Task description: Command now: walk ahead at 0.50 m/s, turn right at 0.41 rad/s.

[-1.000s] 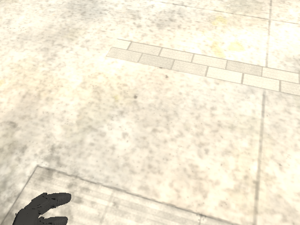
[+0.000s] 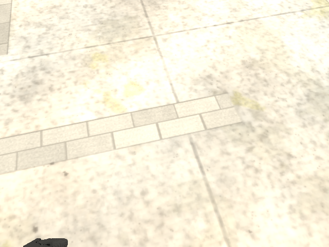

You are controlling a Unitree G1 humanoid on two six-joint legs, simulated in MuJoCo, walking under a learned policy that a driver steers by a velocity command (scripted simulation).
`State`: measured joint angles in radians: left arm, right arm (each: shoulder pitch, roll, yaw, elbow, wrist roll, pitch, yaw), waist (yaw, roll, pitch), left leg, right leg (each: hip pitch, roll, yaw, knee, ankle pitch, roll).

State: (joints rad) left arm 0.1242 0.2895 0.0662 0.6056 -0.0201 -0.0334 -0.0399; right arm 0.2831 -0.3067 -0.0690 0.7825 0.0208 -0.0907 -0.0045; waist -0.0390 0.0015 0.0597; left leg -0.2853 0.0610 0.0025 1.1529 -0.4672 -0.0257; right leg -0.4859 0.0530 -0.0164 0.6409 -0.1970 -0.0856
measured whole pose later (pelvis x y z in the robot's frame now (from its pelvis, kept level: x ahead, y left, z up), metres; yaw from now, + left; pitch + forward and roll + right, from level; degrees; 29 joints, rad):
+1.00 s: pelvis +0.47 +0.03 +0.01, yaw +27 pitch +3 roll +0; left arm 0.14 0.27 0.04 0.68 0.03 -0.03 0.03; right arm 0.18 -0.32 -0.07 0.64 0.01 0.03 -0.03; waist -0.02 0.03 0.01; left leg -0.42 -0.14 -0.18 0.91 -0.53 0.00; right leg -0.42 0.02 0.05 0.55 -0.17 0.00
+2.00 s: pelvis +0.46 +0.02 +0.02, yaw +20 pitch +2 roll +2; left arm 0.20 0.29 0.06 0.68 -0.01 0.01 0.01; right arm 0.11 -0.33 -0.10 0.74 -0.01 0.03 -0.05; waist 0.01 0.04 0.05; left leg -0.54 0.01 -0.02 1.13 -0.43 -0.07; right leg -0.26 0.03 0.03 0.47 -0.25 -0.07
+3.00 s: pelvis +0.46 +0.04 +0.01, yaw +13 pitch +0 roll -1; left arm 0.20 0.27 0.06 0.70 0.00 0.02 0.05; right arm 0.19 -0.32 -0.07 0.74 0.02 0.04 0.01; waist 0.00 0.00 0.05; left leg -0.39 0.01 0.02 0.84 -0.48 -0.02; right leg -0.20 -0.03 -0.05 0.56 -0.35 0.02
